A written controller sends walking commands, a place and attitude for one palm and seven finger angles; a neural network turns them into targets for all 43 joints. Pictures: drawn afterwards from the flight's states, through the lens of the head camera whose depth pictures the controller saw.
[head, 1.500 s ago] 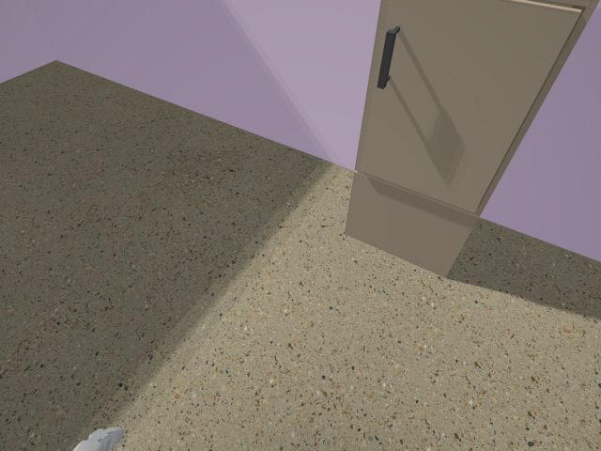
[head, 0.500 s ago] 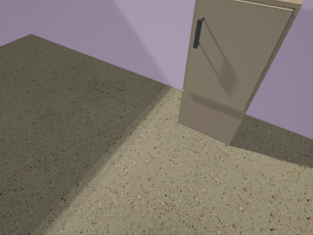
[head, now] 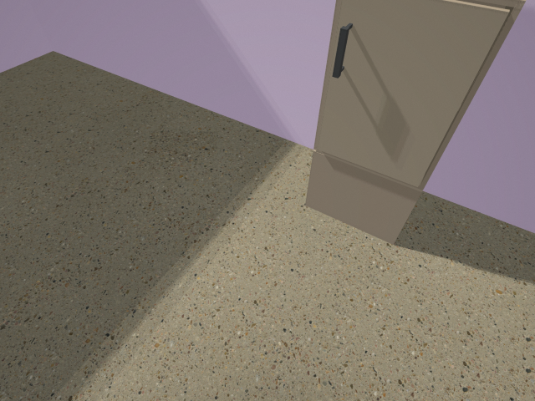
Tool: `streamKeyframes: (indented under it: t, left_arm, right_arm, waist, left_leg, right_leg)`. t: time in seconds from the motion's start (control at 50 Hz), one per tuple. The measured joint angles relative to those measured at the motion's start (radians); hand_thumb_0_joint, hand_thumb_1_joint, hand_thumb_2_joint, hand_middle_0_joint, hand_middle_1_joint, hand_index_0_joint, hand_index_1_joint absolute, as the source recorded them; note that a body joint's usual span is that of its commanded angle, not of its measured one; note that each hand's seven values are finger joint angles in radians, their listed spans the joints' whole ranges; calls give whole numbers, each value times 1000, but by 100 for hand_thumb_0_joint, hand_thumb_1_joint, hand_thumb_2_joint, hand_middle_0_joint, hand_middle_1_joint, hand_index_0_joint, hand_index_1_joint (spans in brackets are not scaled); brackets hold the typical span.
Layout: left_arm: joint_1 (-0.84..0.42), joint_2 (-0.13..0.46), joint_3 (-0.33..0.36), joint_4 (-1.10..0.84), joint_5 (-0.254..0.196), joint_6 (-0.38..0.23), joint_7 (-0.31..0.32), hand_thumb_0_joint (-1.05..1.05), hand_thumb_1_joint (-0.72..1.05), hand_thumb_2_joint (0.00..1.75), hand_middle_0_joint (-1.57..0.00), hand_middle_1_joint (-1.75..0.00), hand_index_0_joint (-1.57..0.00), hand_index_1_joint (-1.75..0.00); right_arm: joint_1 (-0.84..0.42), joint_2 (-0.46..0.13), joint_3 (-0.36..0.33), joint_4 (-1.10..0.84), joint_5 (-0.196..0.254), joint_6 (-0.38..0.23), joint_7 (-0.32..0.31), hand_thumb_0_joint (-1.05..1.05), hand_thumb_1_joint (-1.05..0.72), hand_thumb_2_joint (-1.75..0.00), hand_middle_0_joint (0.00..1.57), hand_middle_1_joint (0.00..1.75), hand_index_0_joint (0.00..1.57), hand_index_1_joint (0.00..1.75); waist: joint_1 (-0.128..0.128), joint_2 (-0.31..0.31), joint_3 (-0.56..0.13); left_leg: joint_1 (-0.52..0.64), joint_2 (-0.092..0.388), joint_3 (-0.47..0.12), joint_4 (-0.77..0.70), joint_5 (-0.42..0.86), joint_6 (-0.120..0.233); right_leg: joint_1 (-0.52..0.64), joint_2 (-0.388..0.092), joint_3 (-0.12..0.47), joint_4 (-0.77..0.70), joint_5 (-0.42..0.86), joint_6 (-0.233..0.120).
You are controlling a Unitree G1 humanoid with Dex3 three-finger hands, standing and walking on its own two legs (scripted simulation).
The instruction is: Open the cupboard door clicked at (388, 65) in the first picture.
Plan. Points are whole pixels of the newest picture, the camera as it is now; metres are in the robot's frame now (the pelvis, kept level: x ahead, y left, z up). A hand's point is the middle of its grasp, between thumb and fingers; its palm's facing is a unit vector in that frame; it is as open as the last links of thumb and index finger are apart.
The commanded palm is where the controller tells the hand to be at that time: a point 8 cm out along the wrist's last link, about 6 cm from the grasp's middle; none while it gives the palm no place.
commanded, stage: walk to a spot facing it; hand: left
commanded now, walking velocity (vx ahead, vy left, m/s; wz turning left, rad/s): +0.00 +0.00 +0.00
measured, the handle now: (343, 50) +1.06 -0.17 +0.04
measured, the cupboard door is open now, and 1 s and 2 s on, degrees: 0 0 0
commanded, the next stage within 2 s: turn to face it in 0.52 s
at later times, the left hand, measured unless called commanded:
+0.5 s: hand out of the picture +0.05 +0.25 -0.19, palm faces +0.12 -0.98 -0.16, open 7.4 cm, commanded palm none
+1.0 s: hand (165, 308) +0.32 +0.24 -0.19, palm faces +0.06 -0.97 -0.22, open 7.3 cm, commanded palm none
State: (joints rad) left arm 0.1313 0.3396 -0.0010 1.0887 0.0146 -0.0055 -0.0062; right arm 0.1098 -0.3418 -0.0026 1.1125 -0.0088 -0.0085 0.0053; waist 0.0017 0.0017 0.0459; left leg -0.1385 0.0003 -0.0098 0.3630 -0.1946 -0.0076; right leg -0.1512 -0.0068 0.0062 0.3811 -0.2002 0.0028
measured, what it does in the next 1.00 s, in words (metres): walks ahead: right foot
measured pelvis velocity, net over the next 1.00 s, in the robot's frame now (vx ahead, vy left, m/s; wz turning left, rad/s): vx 0.25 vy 0.05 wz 0.00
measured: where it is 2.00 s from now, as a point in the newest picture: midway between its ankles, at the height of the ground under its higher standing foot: (243, 399)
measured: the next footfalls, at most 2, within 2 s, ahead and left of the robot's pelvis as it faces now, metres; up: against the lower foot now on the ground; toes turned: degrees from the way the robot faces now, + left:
right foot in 0.88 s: +0.37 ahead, +0.00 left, +0.00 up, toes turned -4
left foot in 1.40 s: +0.33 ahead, +0.21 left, +0.00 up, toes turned -13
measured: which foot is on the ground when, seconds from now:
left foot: down 0.00-0.88, up 0.90-1.00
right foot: down 0.00-0.38, up 0.40-0.86, down 0.88-1.00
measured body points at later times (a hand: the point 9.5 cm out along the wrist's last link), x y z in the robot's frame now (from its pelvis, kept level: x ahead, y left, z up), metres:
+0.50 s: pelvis +0.09 +0.06 -0.01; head +0.10 +0.09 +0.44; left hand +0.04 +0.30 -0.18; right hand +0.09 -0.18 -0.15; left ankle +0.06 +0.13 -0.75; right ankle +0.05 -0.08 -0.67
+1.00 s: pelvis +0.25 +0.05 -0.03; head +0.29 +0.04 +0.42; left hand +0.32 +0.29 -0.17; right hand +0.25 -0.17 -0.19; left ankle +0.15 +0.17 -0.65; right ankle +0.33 +0.00 -0.75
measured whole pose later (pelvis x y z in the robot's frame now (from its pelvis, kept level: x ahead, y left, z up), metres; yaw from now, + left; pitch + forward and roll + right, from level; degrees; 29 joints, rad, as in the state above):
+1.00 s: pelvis +0.25 +0.05 -0.03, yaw +0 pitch -2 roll +0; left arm 0.17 0.16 0.06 0.99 0.01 -0.02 0.01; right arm 0.26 -0.15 -0.05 1.07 -0.01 0.00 -0.04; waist 0.00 0.02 0.13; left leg -0.36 0.04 0.05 1.25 -0.47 -0.03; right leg -0.37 0.06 -0.11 0.60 -0.20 -0.12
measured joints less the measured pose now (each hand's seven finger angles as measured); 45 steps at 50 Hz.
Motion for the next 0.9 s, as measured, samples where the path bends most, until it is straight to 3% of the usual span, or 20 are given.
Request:
streamKeyframes:
  t: [0.14, 0.2, 0.28, 0.34, 0.38, 0.44, 0.48, 0.54, 0.66, 0.78, 0.86, 0.9]
  left_arm:
    - [11, -15, 2, -4, 2, 9, 8, 1, 91, 90, -20, -30, -20, -30]
    - [47, -41, 7, -17, 7, 15, 2, 1, 91, 90, -20, -30, -20, -30]
    - [111, -77, 19, -33, 14, 0, 0, 1, 91, 90, -20, -30, -20, -30]
    - [159, -92, 26, -25, 16, -6, -3, 1, 91, 90, -20, -30, -20, -30]
    - [186, -99, 30, -16, 11, 1, -4, 1, 91, 90, -20, -30, -20, -30]
    - [206, -111, 33, 8, 11, 27, -3, 1, 91, 90, -20, -30, -20, -30]
    - [201, -118, 37, 16, 15, 27, -5, 1, 91, 90, -20, -30, -20, -30]
    - [173, -127, 40, 6, 17, 12, -10, 1, 91, 90, -19, -30, -20, -30]
    - [109, -153, 47, -26, 15, 7, -6, 1, 91, 90, -19, -30, -20, -30]
    - [45, -181, 53, -45, 9, 17, -3, 1, 92, 90, -19, -30, -20, -30]
    - [32, -194, 55, -71, 14, 5, -7, 1, 92, 90, -19, -30, -20, -30]
    - [31, -193, 60, -84, 17, -20, -3, 1, 92, 90, -19, -30, -20, -30]
  right_arm:
    - [15, 13, 2, -4, -7, 10, -2, 0, -90, -90, 20, 30, 20, 30]
    - [60, 36, 2, -8, -14, 25, 3, 0, -90, -90, 20, 30, 20, 30]
    - [128, 76, -6, -14, -13, 36, 15, 0, -90, -90, 20, 30, 20, 30]
    - [165, 103, -11, -26, -9, 23, 23, 0, -90, -90, 20, 30, 20, 30]
    - [188, 117, -16, -38, -10, 2, 22, 0, -90, -90, 20, 30, 20, 30]
    - [218, 149, -22, -43, -13, -24, 7, 0, -90, -90, 20, 30, 20, 30]
    - [246, 171, -19, -38, -12, -33, -3, 0, -90, -90, 20, 30, 20, 30]
    - [286, 206, -11, -14, -9, -48, -15, 0, -90, -90, 20, 30, 20, 30]
    - [340, 257, -7, 37, -3, -62, -30, 0, -90, -90, 20, 30, 20, 30]
    - [339, 265, -10, 49, -11, -58, -45, 0, -90, -90, 20, 30, 20, 30]
    - [326, 244, -25, 43, -7, -42, -49, 0, -90, -90, 20, 30, 20, 30]
    - [304, 232, -33, 37, 3, -27, -46, 0, -90, -90, 20, 30, 20, 30]
  waist:
    - [-3, 1, -18]
    - [-3, 3, -45]
    - [2, -11, -55]
    - [-1, -30, -40]
    - [-6, -41, -30]
    - [-7, -58, -22]
    - [-16, -55, -21]
    - [-21, -49, -10]
    - [-16, -38, 4]
    - [-24, -20, 35]
    - [-24, 7, 51]
    - [-12, 14, 57]
  left_leg:
    - [-16, 0, -9, 30, -20, -1]
    - [-58, 4, -13, 129, -130, 5]
    - [-153, 19, 33, 338, -232, 12]
    - [-162, 32, 76, 293, -202, 13]
    - [-141, 22, 94, 222, -113, 22]
    - [-120, -6, 118, 237, -132, 68]
    - [-77, -18, 115, 175, -129, 78]
    - [0, -36, 98, 59, -90, 84]
    - [133, -48, 88, -76, -81, 83]
    - [221, -42, 128, -69, -162, 63]
    - [218, -14, 167, 94, -290, 42]
    - [99, 9, 161, 403, -338, 19]
  right_leg:
    - [-6, 0, -9, 17, -18, 2]
    - [-9, -1, -27, 43, -53, 0]
    - [21, -20, -66, 37, -83, 4]
    - [49, -47, -91, 57, -120, 26]
    - [32, -74, -100, 146, -185, 29]
    - [-104, -76, -57, 480, -289, 8]
    - [-197, -70, -57, 639, -243, 1]
    - [-302, -78, -65, 715, -145, 11]
    - [-426, -89, -66, 667, -33, 24]
    - [-400, -48, -111, 407, 28, -6]
    - [-298, 5, -145, 279, 46, -40]
    - [-270, 24, -142, 274, 3, -97]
